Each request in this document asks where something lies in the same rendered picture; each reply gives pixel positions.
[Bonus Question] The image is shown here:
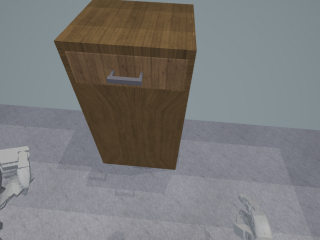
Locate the left robot hand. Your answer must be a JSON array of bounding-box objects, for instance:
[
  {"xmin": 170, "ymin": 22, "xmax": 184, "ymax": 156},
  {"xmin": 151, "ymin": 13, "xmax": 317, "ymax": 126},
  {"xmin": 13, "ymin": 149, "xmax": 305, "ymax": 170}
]
[{"xmin": 0, "ymin": 146, "xmax": 35, "ymax": 210}]

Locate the right robot hand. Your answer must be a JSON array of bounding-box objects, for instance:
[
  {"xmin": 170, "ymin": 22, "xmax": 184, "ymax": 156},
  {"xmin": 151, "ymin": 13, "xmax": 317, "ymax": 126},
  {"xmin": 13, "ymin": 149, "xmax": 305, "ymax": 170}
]
[{"xmin": 233, "ymin": 193, "xmax": 273, "ymax": 240}]

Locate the drawer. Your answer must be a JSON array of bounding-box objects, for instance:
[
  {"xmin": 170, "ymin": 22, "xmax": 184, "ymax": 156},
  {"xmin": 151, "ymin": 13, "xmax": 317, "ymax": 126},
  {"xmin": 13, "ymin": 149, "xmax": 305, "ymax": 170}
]
[{"xmin": 65, "ymin": 51, "xmax": 188, "ymax": 91}]

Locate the handle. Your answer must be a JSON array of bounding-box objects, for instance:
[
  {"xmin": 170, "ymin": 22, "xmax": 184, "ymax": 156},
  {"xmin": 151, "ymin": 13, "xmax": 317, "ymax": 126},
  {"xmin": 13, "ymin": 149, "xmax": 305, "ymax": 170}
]
[{"xmin": 106, "ymin": 70, "xmax": 143, "ymax": 86}]

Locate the cabinet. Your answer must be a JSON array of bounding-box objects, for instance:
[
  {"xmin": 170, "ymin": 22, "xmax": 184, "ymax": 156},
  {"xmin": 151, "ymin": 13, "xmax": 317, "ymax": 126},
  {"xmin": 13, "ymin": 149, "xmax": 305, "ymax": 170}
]
[{"xmin": 54, "ymin": 0, "xmax": 197, "ymax": 170}]

